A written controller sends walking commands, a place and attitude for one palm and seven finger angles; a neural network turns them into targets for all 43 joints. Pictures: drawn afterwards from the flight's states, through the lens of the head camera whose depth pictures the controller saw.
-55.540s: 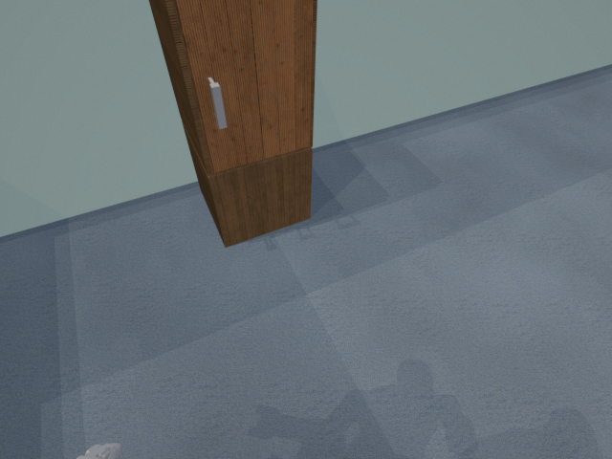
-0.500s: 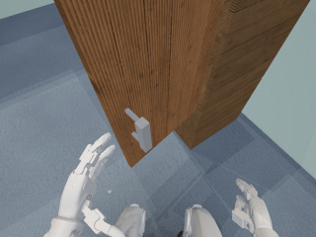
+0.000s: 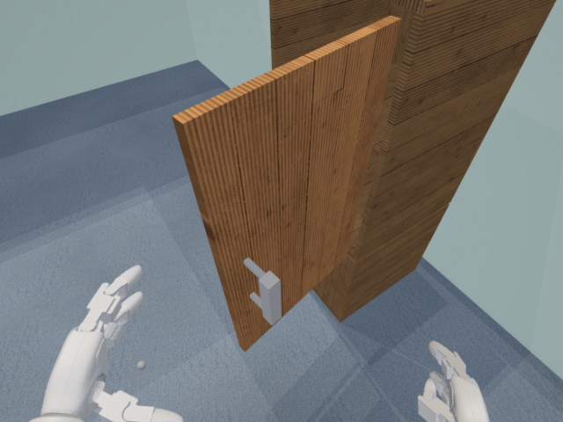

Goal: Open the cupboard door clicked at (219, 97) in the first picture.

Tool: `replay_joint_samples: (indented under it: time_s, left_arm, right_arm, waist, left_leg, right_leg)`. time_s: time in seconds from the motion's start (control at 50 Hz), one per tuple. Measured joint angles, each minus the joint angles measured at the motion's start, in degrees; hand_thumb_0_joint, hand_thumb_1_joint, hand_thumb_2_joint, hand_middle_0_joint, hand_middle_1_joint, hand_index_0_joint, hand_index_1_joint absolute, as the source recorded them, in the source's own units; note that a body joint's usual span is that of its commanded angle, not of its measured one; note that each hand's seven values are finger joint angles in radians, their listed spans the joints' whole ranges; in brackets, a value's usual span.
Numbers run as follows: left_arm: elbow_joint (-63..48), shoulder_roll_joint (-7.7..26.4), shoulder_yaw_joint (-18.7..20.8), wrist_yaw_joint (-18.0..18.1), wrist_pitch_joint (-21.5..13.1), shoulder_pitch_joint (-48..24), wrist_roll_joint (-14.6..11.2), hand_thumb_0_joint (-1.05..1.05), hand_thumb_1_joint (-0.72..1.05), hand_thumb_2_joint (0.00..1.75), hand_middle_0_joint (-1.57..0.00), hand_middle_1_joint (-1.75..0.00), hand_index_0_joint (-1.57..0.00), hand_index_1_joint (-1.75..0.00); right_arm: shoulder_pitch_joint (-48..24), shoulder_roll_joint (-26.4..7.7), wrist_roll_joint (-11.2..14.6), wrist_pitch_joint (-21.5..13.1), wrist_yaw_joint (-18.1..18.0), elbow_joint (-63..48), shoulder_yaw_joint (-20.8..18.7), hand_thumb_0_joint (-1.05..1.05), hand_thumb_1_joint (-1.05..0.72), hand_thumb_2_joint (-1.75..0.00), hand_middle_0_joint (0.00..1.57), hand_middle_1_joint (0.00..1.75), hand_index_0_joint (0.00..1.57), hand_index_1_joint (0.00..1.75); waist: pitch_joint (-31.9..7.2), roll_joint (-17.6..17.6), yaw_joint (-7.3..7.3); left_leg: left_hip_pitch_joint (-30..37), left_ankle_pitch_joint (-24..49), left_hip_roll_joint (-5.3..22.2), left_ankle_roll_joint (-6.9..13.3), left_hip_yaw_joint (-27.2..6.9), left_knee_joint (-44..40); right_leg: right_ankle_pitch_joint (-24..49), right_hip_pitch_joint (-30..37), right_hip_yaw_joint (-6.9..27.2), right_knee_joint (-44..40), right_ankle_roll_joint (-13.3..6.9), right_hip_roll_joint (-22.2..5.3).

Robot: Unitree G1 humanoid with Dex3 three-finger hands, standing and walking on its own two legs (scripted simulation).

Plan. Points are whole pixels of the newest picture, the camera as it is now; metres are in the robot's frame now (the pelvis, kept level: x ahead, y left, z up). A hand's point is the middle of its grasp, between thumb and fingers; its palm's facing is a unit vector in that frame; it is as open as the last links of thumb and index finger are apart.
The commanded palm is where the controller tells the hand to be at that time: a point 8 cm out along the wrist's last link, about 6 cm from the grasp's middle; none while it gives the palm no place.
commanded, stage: draw the hand back to the body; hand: left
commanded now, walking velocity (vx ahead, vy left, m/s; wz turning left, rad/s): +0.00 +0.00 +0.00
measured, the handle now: (261, 291) +0.33 +0.06 -0.03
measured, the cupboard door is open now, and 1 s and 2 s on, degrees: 100 100 100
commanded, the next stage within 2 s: step back with the hand held close in 0.96 s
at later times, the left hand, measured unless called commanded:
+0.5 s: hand (31, 288) +0.21 +0.26 +0.19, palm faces +0.39 -0.82 -0.43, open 10.1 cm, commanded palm +0.16 +0.30 +0.21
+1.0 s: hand (11, 280) +0.20 +0.26 +0.21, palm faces +0.44 -0.80 -0.42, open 7.5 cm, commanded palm +0.15 +0.30 +0.23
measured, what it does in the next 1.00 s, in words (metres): rises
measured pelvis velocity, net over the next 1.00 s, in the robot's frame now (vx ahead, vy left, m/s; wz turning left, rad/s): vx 0.01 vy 0.00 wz -0.02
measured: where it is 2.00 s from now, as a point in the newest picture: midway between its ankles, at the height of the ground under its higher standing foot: outside the picture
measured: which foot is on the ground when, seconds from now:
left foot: down 0.00-1.00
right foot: down 0.00-1.00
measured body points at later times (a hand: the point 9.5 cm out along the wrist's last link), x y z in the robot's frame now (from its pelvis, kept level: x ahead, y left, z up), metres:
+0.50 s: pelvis +0.02 +0.01 +0.05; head +0.01 -0.01 +0.50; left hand +0.18 +0.30 +0.21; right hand +0.21 -0.20 -0.03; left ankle -0.02 +0.11 -0.69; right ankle +0.01 -0.11 -0.69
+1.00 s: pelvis +0.01 +0.00 +0.06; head +0.00 -0.02 +0.51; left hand +0.18 +0.30 +0.23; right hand +0.20 -0.22 -0.03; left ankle -0.02 +0.11 -0.69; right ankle +0.01 -0.11 -0.69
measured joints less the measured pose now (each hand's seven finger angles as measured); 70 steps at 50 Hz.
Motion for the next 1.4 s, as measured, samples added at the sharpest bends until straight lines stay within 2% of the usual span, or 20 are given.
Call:
replay_joint_samples:
  time_s: [0.08, 0.18, 0.4, 0.62, 0.68, 0.8, 1.1, 1.2, 1.28, 1.4]
  left_arm:
    - [-1.34, 0.46, -0.45, 5.52, 4.62, 1.17, 2.86, -0.01, -0.25, 0.4, -0.16, -0.3, -0.16, -0.3]
    - [-1.06, 0.89, 1.14, 8.35, 6.26, -0.84, 3.87, -0.01, -0.09, 0.47, -0.17, -0.3, -0.17, -0.3]
    - [-1.5, 1.99, 7.91, 8.78, 4.9, -5.26, 3.34, 0.0, 0.28, 0.64, -0.19, -0.3, -0.18, -0.3]
    - [-1.46, 3.94, 15.77, 8.41, 2.82, -9.83, 2.4, 0.01, 0.66, 0.8, -0.2, -0.31, -0.2, -0.3]
    - [-0.89, 3.5, 16.78, 8.41, 2.19, -10.56, 2.26, 0.01, 0.75, 0.84, -0.21, -0.31, -0.2, -0.3]
    - [0.45, 2.15, 15.13, 7.67, 2.72, -10.31, 2.3, 0.01, 0.84, 0.88, -0.21, -0.31, -0.2, -0.3]
    - [0.54, 2.54, 15.33, 7.69, 2.14, -10.59, 2.47, 0.02, 0.89, 0.9, -0.21, -0.31, -0.21, -0.3]
    - [0.53, 3.51, 18.01, 7.68, -0.44, -10.7, 3.11, 0.02, 0.89, 0.9, -0.21, -0.31, -0.21, -0.3]
    - [-1.51, 4.55, 18.35, 7.74, -1.3, -7.96, 3.09, 0.02, 0.89, 0.9, -0.21, -0.31, -0.21, -0.3]
    - [-4.71, 6.73, 18.29, 7.81, -1.18, -4.41, 2.92, 0.02, 0.89, 0.9, -0.21, -0.31, -0.21, -0.3]
  right_arm:
    - [0.1, 0.0, -0.46, -0.18, -0.86, 0.93, 0.84, 0.01, -0.91, -0.9, 0.2, 0.3, 0.2, 0.3]
    - [-0.23, 0.03, -0.83, -1.42, -0.96, 3.67, 2.06, 0.01, -0.91, -0.9, 0.2, 0.3, 0.2, 0.3]
    - [-2.34, 0.26, -1.4, -3.93, 0.76, 8.85, 2.47, 0.01, -0.91, -0.9, 0.2, 0.3, 0.2, 0.3]
    - [-4.45, -0.38, -1.88, -3.86, 1.68, 11.63, 1.25, 0.01, -0.91, -0.9, 0.2, 0.3, 0.2, 0.3]
    - [-4.83, -0.59, -1.94, -3.56, 2.07, 12.07, 0.82, 0.01, -0.91, -0.9, 0.2, 0.3, 0.2, 0.3]
    - [-5.08, -0.69, -2.06, -2.71, 2.21, 12.4, 0.28, 0.01, -0.91, -0.9, 0.2, 0.3, 0.2, 0.3]
    - [-4.99, 0.02, -2.2, -3.69, 2.02, 13.7, 0.19, 0.01, -0.91, -0.9, 0.2, 0.3, 0.2, 0.3]
    - [-6.17, -0.15, -2.33, -1.26, 1.89, 11.83, 0.71, 0.01, -0.91, -0.9, 0.2, 0.3, 0.2, 0.3]
    - [-6.97, -0.77, -2.44, 0.38, 1.62, 10.1, -0.05, 0.01, -0.91, -0.9, 0.2, 0.3, 0.2, 0.3]
    - [-7.2, -1.28, -1.85, 2.54, 1.02, 8.79, -1.59, 0.01, -0.91, -0.9, 0.2, 0.3, 0.2, 0.3]
  waist:
    - [1.11, 0.73, 0.56]
    - [2.78, 0.97, 1.41]
    - [6.18, 1.4, 2.0]
    - [8.63, 1.29, 3.06]
    - [8.93, 1.38, 3.04]
    - [9.61, 1.27, 2.96]
    - [10.26, 1.33, 3.01]
    - [9.66, 0.98, 1.14]
    - [9.89, 0.52, -0.25]
    - [10.29, -0.46, -0.98]
  left_leg:
    - [5.72, 1.96, -0.43, 0.42, 0.38, -5.42]
    - [11.98, 4.07, -0.96, 0.69, 0.54, -11.08]
    - [23.68, 8.48, -1.32, 0.78, 1.14, -22.41]
    - [29.67, 11.66, -0.99, 0.51, 1.58, -29.28]
    - [30.5, 12.27, -0.97, 0.45, 1.69, -30.42]
    - [31.43, 13.13, -0.86, 0.37, 1.91, -31.8]
    - [32.54, 14.04, -0.37, -0.02, 1.99, -32.81]
    - [28.2, 14.13, 0.02, 0.01, 1.54, -31.06]
    - [25.51, 14.85, -0.42, 0.25, 2.11, -30.77]
    - [22.54, 15.35, -1.09, 0.81, 2.81, -29.21]
  right_leg:
    - [1.89, 5.65, 0.37, -5.24, 0.53, -0.15]
    - [3.78, 11.84, 0.52, -10.59, 0.93, -0.38]
    - [8.05, 23.17, 1.11, -21.41, 1.32, -0.15]
    - [11.42, 29.01, 1.52, -28.34, 1.06, 0.56]
    - [12.0, 29.75, 1.62, -29.39, 1.03, 0.64]
    - [12.82, 30.51, 1.83, -30.58, 0.88, 0.82]
    - [14.04, 31.8, 1.89, -32.13, 0.45, 1.38]
    - [15.16, 28.56, 1.41, -32.49, 0.38, 1.7]
    - [15.69, 25.37, 1.95, -31.45, 0.66, 1.22]
    - [15.96, 21.85, 2.64, -29.04, 1.15, 0.44]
